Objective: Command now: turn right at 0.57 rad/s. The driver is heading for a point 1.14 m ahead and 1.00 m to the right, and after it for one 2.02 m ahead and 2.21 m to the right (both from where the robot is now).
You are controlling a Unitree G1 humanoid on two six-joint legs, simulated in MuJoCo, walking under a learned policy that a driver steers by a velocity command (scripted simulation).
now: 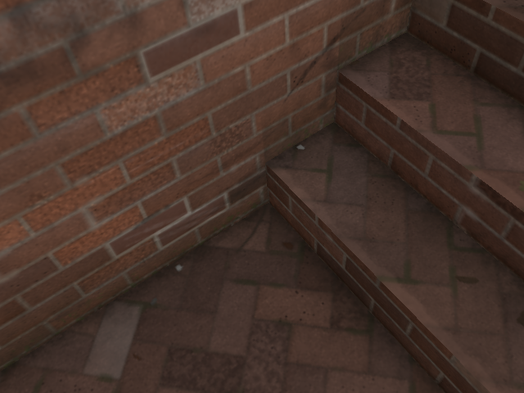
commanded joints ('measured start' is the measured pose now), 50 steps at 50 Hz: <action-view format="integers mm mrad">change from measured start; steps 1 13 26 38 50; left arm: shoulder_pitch -38 32 -39 -14 11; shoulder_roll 179 242 83 162 203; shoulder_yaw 43 70 16 51 56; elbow -63 -49 -90 -76 -43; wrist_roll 7 5 -24 -18 -13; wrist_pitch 2 25 20 -24 -10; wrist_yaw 11 11 -53 -30 -8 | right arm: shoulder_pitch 30 2 129 68 -1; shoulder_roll -82 -129 -199 -119 -90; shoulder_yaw -16 -15 -45 -47 -38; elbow -36 -48 -40 -73 -84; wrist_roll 2 -55 12 -5 20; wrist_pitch -11 -47 1 -23 -43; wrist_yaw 4 27 -11 -7 21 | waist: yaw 3 32 -79 -14 22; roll -191 99 157 -148 -178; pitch -177 -129 -96 -125 -90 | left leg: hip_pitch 30 268 438 -126 9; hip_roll -3 408 312 69 -6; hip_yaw -6 -335 29 18 -26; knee -137 -703 -641 136 -260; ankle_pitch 25 498 550 -17 84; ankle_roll -8 372 305 49 27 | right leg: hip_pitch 176 -168 -110 252 213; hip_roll -230 49 -91 -289 -241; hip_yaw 253 128 -146 188 327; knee -75 707 351 -93 -81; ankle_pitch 168 -454 -313 326 128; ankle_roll -181 74 145 -190 -183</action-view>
